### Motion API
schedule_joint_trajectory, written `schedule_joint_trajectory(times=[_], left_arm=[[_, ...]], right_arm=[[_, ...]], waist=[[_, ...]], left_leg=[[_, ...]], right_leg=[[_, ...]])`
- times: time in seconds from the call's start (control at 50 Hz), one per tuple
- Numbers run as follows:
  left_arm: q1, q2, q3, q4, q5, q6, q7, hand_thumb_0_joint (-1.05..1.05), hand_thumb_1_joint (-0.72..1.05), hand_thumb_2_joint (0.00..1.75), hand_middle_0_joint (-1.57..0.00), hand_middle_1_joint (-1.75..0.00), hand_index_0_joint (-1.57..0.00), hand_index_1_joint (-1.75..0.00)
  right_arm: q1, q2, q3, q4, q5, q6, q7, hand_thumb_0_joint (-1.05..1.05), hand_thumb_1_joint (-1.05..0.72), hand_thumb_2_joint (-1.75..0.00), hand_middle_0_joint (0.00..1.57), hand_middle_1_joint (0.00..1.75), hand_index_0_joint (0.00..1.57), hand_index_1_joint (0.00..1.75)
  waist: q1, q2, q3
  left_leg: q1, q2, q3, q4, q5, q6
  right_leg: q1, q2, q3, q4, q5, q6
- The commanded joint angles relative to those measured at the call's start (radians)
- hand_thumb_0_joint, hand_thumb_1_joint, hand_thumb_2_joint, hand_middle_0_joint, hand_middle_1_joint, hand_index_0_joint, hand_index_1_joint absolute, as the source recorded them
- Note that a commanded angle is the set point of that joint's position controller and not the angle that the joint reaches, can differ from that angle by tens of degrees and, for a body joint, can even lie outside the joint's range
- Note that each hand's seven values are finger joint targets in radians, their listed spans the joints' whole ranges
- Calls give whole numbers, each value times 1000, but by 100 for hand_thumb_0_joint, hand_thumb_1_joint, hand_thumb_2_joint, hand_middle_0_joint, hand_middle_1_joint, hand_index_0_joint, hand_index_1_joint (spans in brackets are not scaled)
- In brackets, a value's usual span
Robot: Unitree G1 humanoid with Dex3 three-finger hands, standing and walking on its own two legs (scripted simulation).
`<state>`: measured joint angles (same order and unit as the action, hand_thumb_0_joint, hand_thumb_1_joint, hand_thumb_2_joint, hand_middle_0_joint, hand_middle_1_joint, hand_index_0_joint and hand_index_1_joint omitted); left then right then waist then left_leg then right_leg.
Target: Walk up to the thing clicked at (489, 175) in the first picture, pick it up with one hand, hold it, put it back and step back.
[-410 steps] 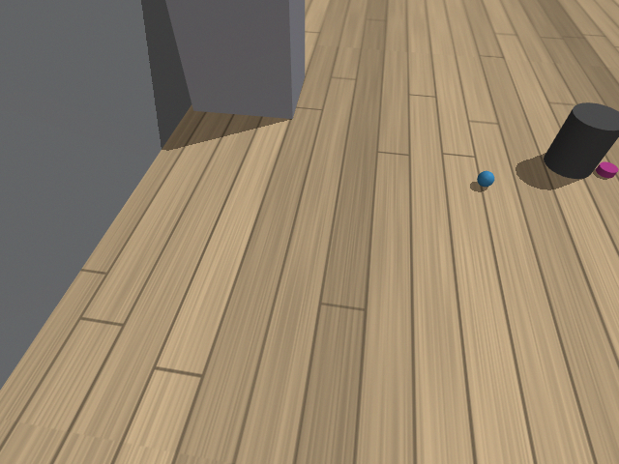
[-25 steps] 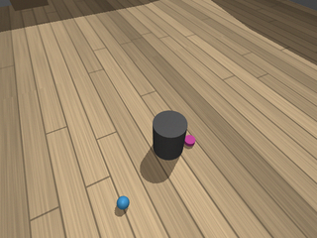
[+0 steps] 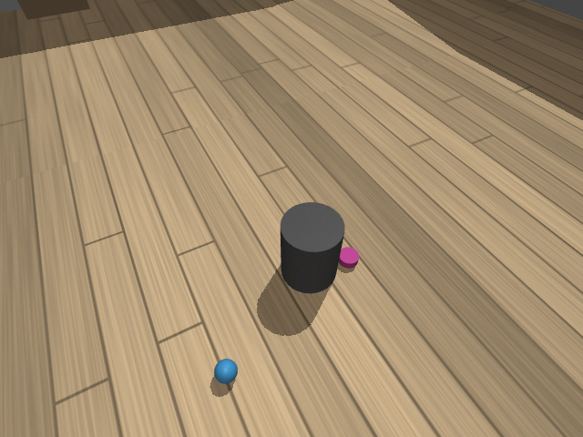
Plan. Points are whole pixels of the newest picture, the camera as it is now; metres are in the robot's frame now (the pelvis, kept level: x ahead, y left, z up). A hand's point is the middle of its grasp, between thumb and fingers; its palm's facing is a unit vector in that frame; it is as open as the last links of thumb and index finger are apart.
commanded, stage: stand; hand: left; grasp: from above
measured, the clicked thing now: (225, 371) +0.44 +0.22 -0.74
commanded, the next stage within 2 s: rise first in 0.40 s
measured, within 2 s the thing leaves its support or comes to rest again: neither
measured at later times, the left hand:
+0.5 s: hand out of the picture +0.07 +0.26 -0.16, palm faces -0.02 -0.94 -0.34, open 7.4 cm
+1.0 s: hand out of the picture +0.14 +0.26 -0.20, palm faces -0.07 -0.92 -0.40, open 13.2 cm
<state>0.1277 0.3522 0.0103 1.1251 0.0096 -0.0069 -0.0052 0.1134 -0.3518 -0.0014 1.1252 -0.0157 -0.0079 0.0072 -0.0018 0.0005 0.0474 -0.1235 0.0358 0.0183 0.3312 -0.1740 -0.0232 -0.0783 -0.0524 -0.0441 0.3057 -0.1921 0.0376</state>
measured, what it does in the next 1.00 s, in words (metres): lowers itself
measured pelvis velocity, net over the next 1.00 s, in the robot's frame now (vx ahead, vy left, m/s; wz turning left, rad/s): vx -0.01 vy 0.00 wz -0.02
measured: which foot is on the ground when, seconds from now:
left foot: down 0.00-1.00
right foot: down 0.00-1.00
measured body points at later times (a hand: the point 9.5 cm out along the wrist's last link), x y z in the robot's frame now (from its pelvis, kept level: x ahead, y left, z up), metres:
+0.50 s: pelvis +0.00 +0.00 +0.00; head +0.01 +0.00 +0.45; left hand +0.07 +0.30 -0.13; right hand +0.08 -0.30 -0.13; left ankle +0.00 +0.13 -0.75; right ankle -0.02 -0.14 -0.75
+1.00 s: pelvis -0.01 +0.00 -0.05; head +0.06 +0.01 +0.39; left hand +0.15 +0.30 -0.18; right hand +0.10 -0.26 -0.16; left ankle +0.00 +0.13 -0.75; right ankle -0.02 -0.14 -0.75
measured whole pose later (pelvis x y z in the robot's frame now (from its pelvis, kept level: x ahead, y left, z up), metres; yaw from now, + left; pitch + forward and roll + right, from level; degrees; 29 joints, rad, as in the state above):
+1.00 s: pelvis -0.01 +0.00 -0.05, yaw -1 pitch +12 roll -1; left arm 0.06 0.32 0.17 0.83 0.17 0.13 0.00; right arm 0.26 -0.25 -0.04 0.66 0.01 -0.08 -0.01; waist -0.04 0.00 -0.06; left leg -0.67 0.06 0.01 0.86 -0.40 -0.02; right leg -0.62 -0.04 -0.02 0.83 -0.41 0.04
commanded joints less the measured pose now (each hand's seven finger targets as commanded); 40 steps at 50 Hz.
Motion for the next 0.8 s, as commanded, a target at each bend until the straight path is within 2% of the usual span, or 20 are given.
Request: schedule_joint_trajectory(times=[0.0, 0.16, 0.46, 0.48, 0.5, 0.52, 0.54, 0.56, 0.58, 0.6, 0.62, 0.64, 0.66, 0.7, 0.72, 0.78], left_arm=[[-31, 218, 36, -56, 4, -18, 11, 0, 90, 90, -20, -30, -20, -30], [-28, 212, 34, -56, 3, -18, 11, 0, 90, 90, -20, -30, -20, -30], [-26, 217, 35, -55, 6, -18, 13, 0, 90, 90, -20, -30, -20, -30], [-30, 213, 33, -54, 2, -18, 12, 0, 82, 98, -12, -38, -12, -38], [-380, 54, 35, -405, -51, -116, 28, 0, 74, 104, -17, -46, -13, -46], [-487, 87, 48, -340, -52, -109, 35, 0, 66, 99, -19, -54, -15, -54], [-322, 170, 97, -186, -32, -75, 36, 0, 58, 97, -16, -62, -14, -62], [-282, 206, 121, -109, -12, -51, 27, 0, 50, 97, -12, -70, -11, -70], [-322, 240, 142, -111, 4, -44, 16, 0, 44, 95, -12, -78, -13, -78], [-315, 264, 175, -97, 32, -49, 6, 0, 36, 95, -11, -85, -12, -84], [-233, 258, 194, -57, 57, -39, -2, 0, 28, 95, -8, -93, -10, -92], [-167, 223, 199, -59, 79, -26, -14, 0, 20, 96, -5, -101, -9, -97], [-124, 220, 205, -84, 89, -14, -19, 0, 12, 98, -2, -105, -5, -101], [-91, 193, 198, -138, 106, 22, -13, 0, -4, 100, -1, -108, -3, -105], [-97, 170, 183, -154, 113, 48, -10, 0, -12, 101, -1, -107, -3, -105], [-105, 183, 193, -239, 128, 109, 2, 0, -34, 102, -4, -105, -4, -105]], right_arm=[[-40, -209, -36, -61, 7, -21, -13, 0, -90, -90, 20, 30, 20, 30], [-34, -218, -37, -60, 5, -22, -15, 0, -90, -90, 20, 30, 20, 30], [-37, -217, -39, -59, 6, -19, -15, 0, -90, -90, 20, 30, 20, 30], [-28, -212, -35, -55, 6, -19, -14, 0, -93, -92, 20, 30, 20, 30], [-21, -47, 5, -340, 77, -68, -35, 0, -101, -93, 20, 30, 20, 30], [35, -74, -1, -281, 76, -64, -46, 0, -95, -92, 20, 30, 20, 30], [77, -114, -23, -287, 81, -51, -57, 0, -93, -91, 20, 30, 20, 30], [89, -113, -32, -302, 76, -45, -59, 0, -92, -91, 20, 30, 20, 30], [99, -110, -39, -328, 73, -46, -62, 0, -93, -91, 20, 30, 20, 30], [106, -110, -60, -349, 56, -50, -62, 0, -93, -91, 20, 30, 20, 30], [134, -100, -70, -359, 43, -52, -59, 0, -92, -91, 20, 30, 20, 30], [145, -90, -79, -378, 31, -54, -49, 0, -95, -91, 20, 30, 20, 30], [145, -88, -84, -405, 31, -56, -45, 0, -93, -91, 20, 30, 20, 30], [139, -77, -89, -453, 37, -60, -44, 0, -89, -90, 20, 30, 20, 30], [128, -74, -88, -479, 41, -59, -42, 0, -90, -90, 20, 30, 20, 30], [92, -68, -86, -536, 45, -63, -33, 0, -90, -90, 20, 30, 20, 30]], waist=[[1, 1, -63], [6, 12, -79], [2, 4, -65], [1, 4, -55], [-114, 26, 12], [-93, 2, -29], [-67, -36, -15], [-58, -50, -55], [-45, -46, -86], [-25, -31, -161], [-17, -15, -216], [7, 9, -244], [25, 55, -275], [32, 53, -293], [16, 51, -268], [5, 26, -241]], left_leg=[[21, 101, -86, -49, 156, 37], [24, 105, -85, -41, 179, 41], [24, 102, -86, -42, 153, 41], [6, 97, -87, -51, 144, 37], [-81, -34, 38, 8, -2, 27], [-72, -39, 32, 27, -19, 27], [-100, -30, 31, 44, -25, 29], [-135, -37, 26, 87, -9, 31], [-153, -37, 24, 119, 7, 32], [-158, -38, 24, 153, 23, 30], [-183, -46, 25, 191, 52, 29], [-205, -50, 24, 217, 74, 24], [-212, -53, 25, 235, 95, 18], [-211, -52, 22, 229, 119, 13], [-230, -54, 23, 231, 97, 13], [-281, -43, 14, 264, 52, 16]], right_leg=[[-14, -96, 76, -41, 123, -47], [1, -99, 77, -37, 140, -47], [-11, -99, 74, -44, 124, -48], [-8, -99, 77, -46, 120, -46], [-249, 45, 11, 27, 68, -40], [-208, 43, 0, 40, 46, -40], [-206, 55, -11, 51, 15, -44], [-223, 54, -13, 80, 20, -46], [-234, 54, -12, 115, 34, -47], [-228, 48, -5, 153, 51, -48], [-225, 41, 1, 188, 84, -47], [-227, 42, 3, 225, 95, -52], [-224, 43, 5, 247, 103, -56], [-224, 50, 1, 245, 110, -58], [-240, 52, 0, 238, 90, -56], [-302, 59, -8, 264, 30, -55]])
